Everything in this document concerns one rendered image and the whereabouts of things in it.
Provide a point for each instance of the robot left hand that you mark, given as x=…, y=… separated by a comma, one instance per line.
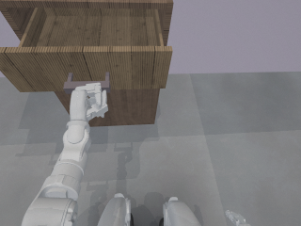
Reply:
x=80, y=102

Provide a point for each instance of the left robot shin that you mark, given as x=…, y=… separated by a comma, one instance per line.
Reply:
x=119, y=195

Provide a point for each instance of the handle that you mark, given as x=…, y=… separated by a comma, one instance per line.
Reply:
x=70, y=86

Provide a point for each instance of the cabinet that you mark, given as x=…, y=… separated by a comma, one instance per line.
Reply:
x=125, y=106

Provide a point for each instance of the robot right hand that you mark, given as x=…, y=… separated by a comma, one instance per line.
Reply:
x=236, y=219

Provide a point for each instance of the drawer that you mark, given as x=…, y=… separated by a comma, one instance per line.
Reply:
x=127, y=43

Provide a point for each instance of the right robot thigh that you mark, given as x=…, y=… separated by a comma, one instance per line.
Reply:
x=177, y=213

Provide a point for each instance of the left robot upper arm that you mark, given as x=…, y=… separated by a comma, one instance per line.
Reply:
x=52, y=211

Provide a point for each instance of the left robot forearm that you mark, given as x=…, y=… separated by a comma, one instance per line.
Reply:
x=65, y=179

